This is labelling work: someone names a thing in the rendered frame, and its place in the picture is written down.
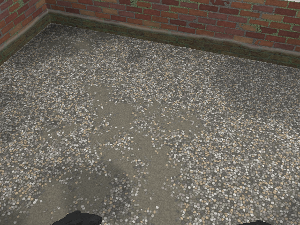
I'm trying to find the robot left hand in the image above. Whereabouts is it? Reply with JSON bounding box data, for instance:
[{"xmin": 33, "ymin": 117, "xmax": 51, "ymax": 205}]
[{"xmin": 51, "ymin": 210, "xmax": 102, "ymax": 225}]

